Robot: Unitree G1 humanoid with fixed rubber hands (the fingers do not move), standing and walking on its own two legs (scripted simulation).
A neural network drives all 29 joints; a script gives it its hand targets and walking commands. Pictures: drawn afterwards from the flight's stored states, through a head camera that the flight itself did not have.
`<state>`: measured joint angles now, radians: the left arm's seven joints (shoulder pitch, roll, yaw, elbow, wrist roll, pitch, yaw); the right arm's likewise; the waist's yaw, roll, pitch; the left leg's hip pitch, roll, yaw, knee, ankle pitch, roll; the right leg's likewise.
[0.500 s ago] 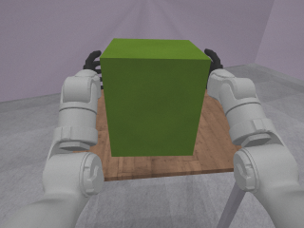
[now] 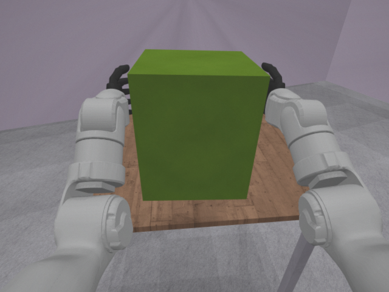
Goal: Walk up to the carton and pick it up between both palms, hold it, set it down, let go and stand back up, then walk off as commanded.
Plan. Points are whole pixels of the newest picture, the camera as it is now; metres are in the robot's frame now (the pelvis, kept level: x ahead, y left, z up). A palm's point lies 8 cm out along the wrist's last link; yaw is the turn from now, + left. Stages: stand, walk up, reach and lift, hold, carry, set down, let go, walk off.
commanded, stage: hold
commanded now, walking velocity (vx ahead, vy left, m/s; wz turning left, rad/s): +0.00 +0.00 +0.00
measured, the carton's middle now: (194, 122) +0.40 +0.01 +0.24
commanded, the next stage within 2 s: set down in 0.72 s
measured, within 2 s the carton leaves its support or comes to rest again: neither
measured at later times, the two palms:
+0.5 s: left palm (116, 101) +0.38 +0.16 +0.30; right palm (273, 99) +0.38 -0.14 +0.30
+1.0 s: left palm (115, 85) +0.39 +0.16 +0.33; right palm (275, 84) +0.39 -0.14 +0.33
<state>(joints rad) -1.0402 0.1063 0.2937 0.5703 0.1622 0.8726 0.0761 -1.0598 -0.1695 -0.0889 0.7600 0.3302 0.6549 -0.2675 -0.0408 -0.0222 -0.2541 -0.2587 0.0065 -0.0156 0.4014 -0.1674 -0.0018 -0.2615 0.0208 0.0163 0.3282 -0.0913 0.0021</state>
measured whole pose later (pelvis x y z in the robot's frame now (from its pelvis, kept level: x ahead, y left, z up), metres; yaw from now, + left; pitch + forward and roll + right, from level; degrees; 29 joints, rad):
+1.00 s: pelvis +0.00 +0.00 +0.00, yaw +0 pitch +2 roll -1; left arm -1.10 0.10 0.33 0.60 0.18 0.74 0.07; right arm -1.11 -0.16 -0.16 0.79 0.24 0.53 -0.21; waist -0.04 -0.02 -0.25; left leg -0.26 0.01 -0.02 0.40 -0.17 0.00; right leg -0.26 0.02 0.02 0.33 -0.10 0.00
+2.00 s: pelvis +0.02 +0.00 +0.00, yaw +0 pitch +1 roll -1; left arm -0.91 0.06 0.36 0.60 0.23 0.44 0.03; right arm -0.99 -0.03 -0.26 0.84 0.05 0.16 -0.15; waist -0.04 -0.07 -0.04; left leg -0.20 0.01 -0.02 0.37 -0.19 0.00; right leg -0.19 0.02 0.02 0.29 -0.10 0.00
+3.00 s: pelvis +0.04 +0.00 +0.00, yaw +0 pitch +3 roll -1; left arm -0.91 0.07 0.37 0.85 0.23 0.21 0.02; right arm -0.93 0.07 -0.47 0.85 -0.22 0.07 -0.10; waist -0.04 -0.07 -0.02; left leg -0.19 0.01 -0.02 0.35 -0.20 0.00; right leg -0.19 0.02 0.01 0.27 -0.12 0.00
